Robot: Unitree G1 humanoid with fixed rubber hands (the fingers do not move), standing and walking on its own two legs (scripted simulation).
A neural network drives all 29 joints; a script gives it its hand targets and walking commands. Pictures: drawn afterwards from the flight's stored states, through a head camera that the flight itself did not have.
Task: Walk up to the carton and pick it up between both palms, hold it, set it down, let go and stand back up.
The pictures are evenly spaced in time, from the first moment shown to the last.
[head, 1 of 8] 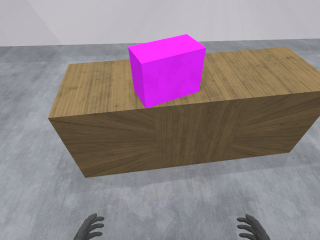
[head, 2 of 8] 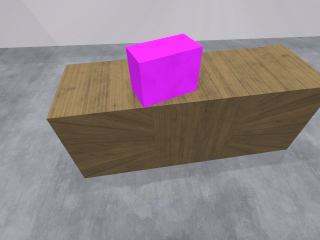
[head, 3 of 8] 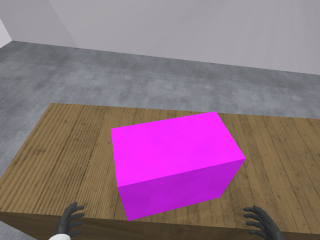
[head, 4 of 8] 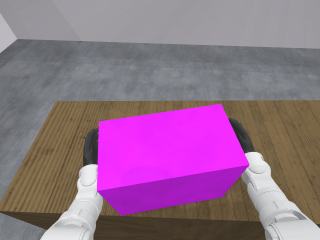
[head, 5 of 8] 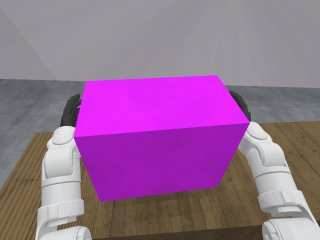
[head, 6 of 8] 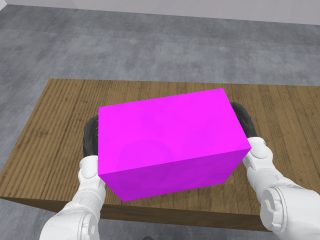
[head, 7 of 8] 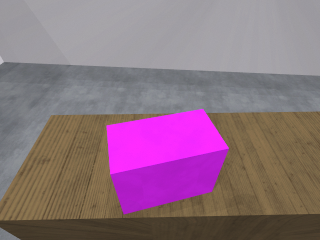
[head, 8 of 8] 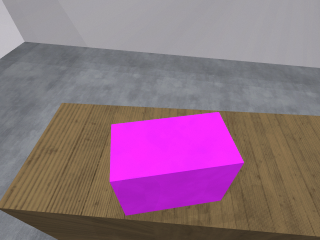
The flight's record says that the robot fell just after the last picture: no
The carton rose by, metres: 0.21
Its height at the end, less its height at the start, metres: +0.00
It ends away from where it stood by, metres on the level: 0.03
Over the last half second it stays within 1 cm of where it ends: yes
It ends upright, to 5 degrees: yes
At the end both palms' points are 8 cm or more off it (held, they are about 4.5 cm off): yes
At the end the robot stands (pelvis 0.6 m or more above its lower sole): yes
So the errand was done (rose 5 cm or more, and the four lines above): yes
